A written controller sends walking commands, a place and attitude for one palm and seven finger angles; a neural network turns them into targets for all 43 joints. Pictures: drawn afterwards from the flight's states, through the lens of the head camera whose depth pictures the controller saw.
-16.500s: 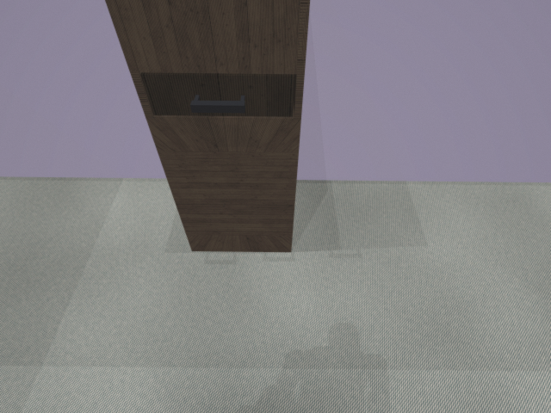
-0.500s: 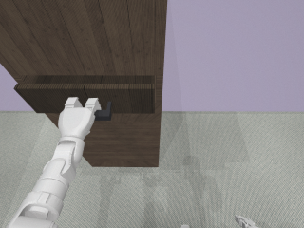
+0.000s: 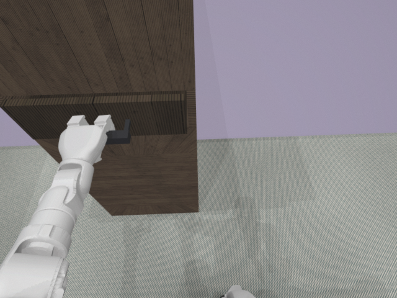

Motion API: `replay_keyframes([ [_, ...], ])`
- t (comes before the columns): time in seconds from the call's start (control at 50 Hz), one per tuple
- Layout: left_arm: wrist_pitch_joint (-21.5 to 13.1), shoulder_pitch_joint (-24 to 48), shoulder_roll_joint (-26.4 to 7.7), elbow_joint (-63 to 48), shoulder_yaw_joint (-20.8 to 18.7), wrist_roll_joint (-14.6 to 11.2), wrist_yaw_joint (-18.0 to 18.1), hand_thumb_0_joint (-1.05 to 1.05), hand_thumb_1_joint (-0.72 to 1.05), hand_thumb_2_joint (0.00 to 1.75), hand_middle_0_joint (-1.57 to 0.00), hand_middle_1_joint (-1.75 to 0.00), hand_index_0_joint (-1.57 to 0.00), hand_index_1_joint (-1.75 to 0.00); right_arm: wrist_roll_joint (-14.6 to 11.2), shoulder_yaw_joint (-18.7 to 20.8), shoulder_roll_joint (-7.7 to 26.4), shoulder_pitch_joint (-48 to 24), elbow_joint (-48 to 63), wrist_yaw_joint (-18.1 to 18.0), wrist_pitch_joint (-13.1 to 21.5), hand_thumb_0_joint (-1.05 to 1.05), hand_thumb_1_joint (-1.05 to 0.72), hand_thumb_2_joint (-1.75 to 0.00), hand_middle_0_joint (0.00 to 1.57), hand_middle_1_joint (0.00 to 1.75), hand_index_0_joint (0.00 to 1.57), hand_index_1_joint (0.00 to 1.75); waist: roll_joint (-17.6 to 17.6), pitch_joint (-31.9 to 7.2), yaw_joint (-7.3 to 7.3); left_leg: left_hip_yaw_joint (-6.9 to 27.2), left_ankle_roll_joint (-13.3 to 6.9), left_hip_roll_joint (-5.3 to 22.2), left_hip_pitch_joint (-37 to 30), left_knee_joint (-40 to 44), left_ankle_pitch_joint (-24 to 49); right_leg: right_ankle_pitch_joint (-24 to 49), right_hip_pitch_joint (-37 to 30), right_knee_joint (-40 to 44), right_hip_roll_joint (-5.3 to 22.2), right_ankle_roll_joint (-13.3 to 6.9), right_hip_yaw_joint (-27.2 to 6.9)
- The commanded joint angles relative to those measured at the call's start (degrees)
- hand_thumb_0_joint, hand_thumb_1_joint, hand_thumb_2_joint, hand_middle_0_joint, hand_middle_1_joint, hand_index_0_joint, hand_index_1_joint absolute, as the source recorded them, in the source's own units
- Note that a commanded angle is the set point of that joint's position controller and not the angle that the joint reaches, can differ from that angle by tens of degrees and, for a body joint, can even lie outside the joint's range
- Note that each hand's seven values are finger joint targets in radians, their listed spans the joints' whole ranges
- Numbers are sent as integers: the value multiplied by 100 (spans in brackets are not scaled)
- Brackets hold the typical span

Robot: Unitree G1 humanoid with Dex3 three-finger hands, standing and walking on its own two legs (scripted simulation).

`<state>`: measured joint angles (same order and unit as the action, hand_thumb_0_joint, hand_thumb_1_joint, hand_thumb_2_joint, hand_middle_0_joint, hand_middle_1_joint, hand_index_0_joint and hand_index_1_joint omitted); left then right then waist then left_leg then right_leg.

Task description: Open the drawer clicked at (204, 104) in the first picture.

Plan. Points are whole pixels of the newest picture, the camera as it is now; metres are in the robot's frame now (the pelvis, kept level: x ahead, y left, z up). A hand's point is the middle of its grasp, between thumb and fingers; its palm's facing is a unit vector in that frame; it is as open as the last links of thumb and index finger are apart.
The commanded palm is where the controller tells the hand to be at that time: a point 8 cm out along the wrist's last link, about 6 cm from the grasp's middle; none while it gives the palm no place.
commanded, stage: relax the arm and regain balance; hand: left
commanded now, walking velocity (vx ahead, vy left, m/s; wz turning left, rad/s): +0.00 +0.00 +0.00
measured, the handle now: (100, 131) +0.47 +0.22 +0.03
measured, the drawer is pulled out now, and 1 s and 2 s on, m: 0.02 0.18 0.18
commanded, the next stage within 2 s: stand and wait in 1.12 s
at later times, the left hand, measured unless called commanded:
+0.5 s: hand (85, 196) +0.30 +0.21 +0.05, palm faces -0.16 -0.68 -0.72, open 12.7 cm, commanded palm none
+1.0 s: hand (79, 217) +0.26 +0.21 +0.05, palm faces -0.18 -0.69 -0.70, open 12.9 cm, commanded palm none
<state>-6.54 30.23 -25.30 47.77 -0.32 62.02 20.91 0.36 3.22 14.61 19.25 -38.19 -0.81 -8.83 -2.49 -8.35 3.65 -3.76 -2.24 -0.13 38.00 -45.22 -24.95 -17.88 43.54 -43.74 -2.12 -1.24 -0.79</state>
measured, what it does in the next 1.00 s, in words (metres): shifts its weight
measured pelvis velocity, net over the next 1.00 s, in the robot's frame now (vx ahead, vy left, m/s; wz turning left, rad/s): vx -0.04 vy -0.03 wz -0.07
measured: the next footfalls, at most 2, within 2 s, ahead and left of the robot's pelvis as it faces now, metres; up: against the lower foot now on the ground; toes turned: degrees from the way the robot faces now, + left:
none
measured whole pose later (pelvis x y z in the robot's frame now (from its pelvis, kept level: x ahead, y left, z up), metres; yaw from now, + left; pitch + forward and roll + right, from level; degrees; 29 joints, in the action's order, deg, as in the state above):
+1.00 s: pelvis -0.04 -0.03 +0.04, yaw -4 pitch -5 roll +2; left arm -4.2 6.9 -31.6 41.6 4.9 7.3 0.5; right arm 0.6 -0.1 22.4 16.7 -64.6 1.7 -1.0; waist -3.8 0.1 5.4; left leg -0.9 0.9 -0.7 3.4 -19.7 -11.8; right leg -6.9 12.2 -23.7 -3.4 -3.0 -3.6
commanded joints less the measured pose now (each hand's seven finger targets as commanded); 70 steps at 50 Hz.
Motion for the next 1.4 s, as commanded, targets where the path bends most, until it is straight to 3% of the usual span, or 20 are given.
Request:
replay_keyframes([
  [0.0, -90, 113, -976, -1240, -350, -137, 254, 0, 90, 90, -40, -135, -40, -135, -44, 314, 783, -113, 721, -4, 256, 0, -90, -90, 20, 30, 20, 30, 302, -2031, -495, 159, 30, -124, -352, 570, 2313, 2107, -2405, 334, 1, -163, -77],
  [0.02, 401, -4007, 125, 442, -166, -5618, -724, 0, -50, 30, -15, -30, -15, -30, 222, -53, 1176, 317, -322, -342, 575, 0, -90, -90, 20, 30, 20, 30, 598, -831, -526, 841, -53, 538, -2204, 896, 2672, 1577, -2860, -33, 261, 0, -217],
  [0.04, 626, -4166, 210, 77, -30, -6196, -1308, 0, -50, 30, -15, -30, -15, -30, 174, 61, 1068, 280, -333, -331, 805, 0, -90, -90, 20, 30, 20, 30, -858, -834, -462, 936, -6, 623, -2771, 1064, 3854, 1628, -2589, 272, 245, 6, -464],
  [0.06, 670, -3748, 80, -273, -62, -6217, -1484, 0, -50, 30, -15, -30, -15, -30, 110, -16, 863, 93, -520, -343, 850, 0, -90, -90, 20, 30, 20, 30, -1023, -1013, -371, 925, 77, 599, -3004, 1239, 4980, 2225, -2946, 501, 277, 10, -349],
  [0.08, 711, -3618, 108, -500, -169, -6189, -1544, 0, -50, 30, -15, -30, -15, -30, 110, -22, 826, 137, -569, -378, 884, 0, -90, -90, 20, 30, 20, 30, -96, -993, -352, 920, 117, 595, -3071, 1280, 5660, 2867, -3358, 551, 253, -9, -270],
  [0.1, 747, -3470, 3, -584, -227, -6172, -1642, 0, -50, 30, -15, -30, -15, -30, 115, 28, 986, 109, -759, -370, 928, 0, -90, -90, 20, 30, 20, 30, 597, -625, -350, 900, 161, 625, -2970, 1354, 5826, 3311, -3501, 514, 283, 17, -295],
  [0.12, 785, -3345, -5, -610, -246, -6160, -1740, 0, -50, 30, -15, -30, -15, -30, 89, 69, 1125, 41, -943, -345, 956, 0, -90, -90, 20, 30, 20, 30, 752, 23, -346, 1003, 303, 642, -2786, 1804, 5262, 2830, -3343, 605, 288, -5, -235],
  [0.16, 758, -3175, -94, -558, -263, -6078, -1833, 0, -50, 30, -15, -30, -15, -30, 109, 39, 1220, -195, -1259, -242, 1001, 0, -90, -90, 20, 30, 20, 30, 1647, 676, -406, 877, 171, 597, -2414, 2148, 3706, 2394, -3484, 1060, 368, -5, -455],
  [0.18, 727, -3132, -139, -501, -230, -6059, -1845, 0, -50, 30, -15, -30, -15, -30, 108, 5, 1197, -314, -1392, -180, 1022, 0, -90, -90, 20, 30, 20, 30, 1456, 927, -404, 807, 143, 471, -2356, 2290, 3195, 2416, -3457, 1280, 453, -64, -595],
  [0.2, 702, -3128, -224, -522, -211, -6056, -1852, 0, -50, 30, -15, -30, -15, -30, 108, -31, 1161, -370, -1503, -128, 1041, 0, -90, -90, 20, 30, 20, 30, 1652, 1092, -398, 836, 114, 404, -2373, 2391, 2756, 2337, -3454, 1459, 499, -76, -752],
  [0.24, 640, -3201, -260, -536, -199, -6037, -1840, 0, -50, 30, -15, -30, -15, -30, 97, -52, 1188, -389, -1695, -101, 1065, 0, -90, -90, 20, 30, 20, 30, 1964, 873, -362, 888, 87, 346, -2632, 2401, 2818, 3006, -3696, 1507, 520, -101, -894],
  [0.32, 573, -3296, -389, -550, -167, -6084, -1814, 0, -50, 30, -15, -30, -15, -30, 77, -39, 1262, -492, -1976, -59, 1053, 0, -90, -90, 20, 30, 20, 30, 1253, 361, -375, 782, 141, 313, -3057, 2396, 3292, 3991, -4188, 1394, 636, -142, -896],
  [0.36, 553, -3274, -465, -509, -142, -6090, -1818, 0, -50, 30, -15, -30, -15, -30, 49, -44, 1266, -561, -2050, -29, 1033, 0, -90, -90, 20, 30, 20, 30, 1280, 364, -367, 768, 145, 331, -3129, 2490, 3026, 3773, -4207, 1549, 651, -124, -917],
  [0.38, 544, -3207, -488, -480, -126, -6099, -1815, 0, -50, 30, -15, -30, -15, -30, 34, -42, 1282, -630, -2058, -13, 1011, 0, -90, -90, 20, 30, 20, 30, 1101, 484, -365, 737, 143, 344, -3124, 2569, 2852, 3524, -4151, 1648, 639, -107, -896],
  [0.44, 522, -3169, -602, -395, -88, -6100, -1852, 0, -50, 30, -15, -30, -15, -30, 27, -72, 1348, -726, -2144, 33, 994, 0, -90, -90, 20, 30, 20, 30, 1188, 620, -366, 767, 142, 364, -3093, 2710, 2361, 2921, -4064, 1940, 641, -48, -1007],
  [0.5, 519, -3061, -704, -286, -42, -6108, -1888, 0, -50, 30, -15, -30, -15, -30, 23, -103, 1435, -814, -2165, 82, 970, 0, -90, -90, 20, 30, 20, 30, 992, 803, -372, 777, 130, 378, -3045, 2875, 1943, 2038, -3908, 2229, 630, -10, -1060],
  [0.62, 534, -2920, -939, -101, -14, -6094, -1959, 0, -50, 30, -15, -30, -15, -30, 26, -152, 1634, -825, -2172, 167, 918, 0, -90, -90, 20, 30, 20, 30, 1077, 1250, -383, 785, 109, 317, -2836, 2934, 1142, -68, -3410, 2889, 650, 94, -1267],
  [0.68, 540, -2859, -978, -68, -12, -6088, -1968, 0, -50, 30, -15, -30, -15, -30, 23, -156, 1690, -712, -2186, 188, 900, 0, -90, -90, 20, 30, 20, 30, 1145, 1257, -368, 808, 99, 321, -2816, 2949, 996, -584, -3302, 2967, 652, 70, -1228],
  [1.02, 606, -2814, -965, -144, -18, -6130, -1953, 0, -50, 30, -15, -30, -15, -30, 13, -134, 1659, -397, -2388, 200, 924, 0, -90, -90, 20, 30, 20, 30, 1219, 1303, -378, 1006, 46, 412, -2477, 3036, 1069, -439, -3415, 2672, 599, -12, -1159],
  [1.38, 536, -2834, -981, -217, -57, -6136, -1932, 0, -50, 30, -15, -30, -15, -30, -38, -93, 1636, -562, -2434, 205, 945, 0, -90, -90, 20, 30, 20, 30, 1266, 1209, -327, 998, 54, 455, -2694, 3041, 1350, 5, -3429, 2666, 628, 0, -1149],
])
